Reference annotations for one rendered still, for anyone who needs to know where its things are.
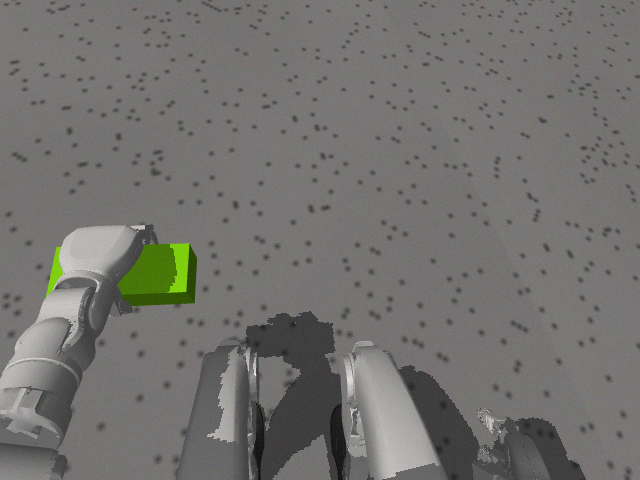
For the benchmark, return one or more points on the left robot arm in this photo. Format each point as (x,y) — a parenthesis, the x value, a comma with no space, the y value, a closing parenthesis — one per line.
(39,383)

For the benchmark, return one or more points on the carton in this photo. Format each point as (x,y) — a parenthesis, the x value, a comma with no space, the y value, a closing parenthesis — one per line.
(163,274)

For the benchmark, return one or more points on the left robot hand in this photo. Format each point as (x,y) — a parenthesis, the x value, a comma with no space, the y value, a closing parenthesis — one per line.
(108,250)

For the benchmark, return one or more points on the right robot foot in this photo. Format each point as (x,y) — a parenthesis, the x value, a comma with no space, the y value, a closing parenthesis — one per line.
(338,443)

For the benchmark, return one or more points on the right robot hand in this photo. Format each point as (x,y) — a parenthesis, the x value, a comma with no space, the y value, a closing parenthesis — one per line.
(521,459)

